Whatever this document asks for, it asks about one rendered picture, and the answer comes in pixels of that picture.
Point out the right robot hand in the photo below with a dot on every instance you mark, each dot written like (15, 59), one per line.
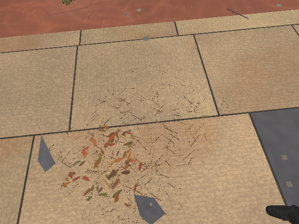
(284, 212)

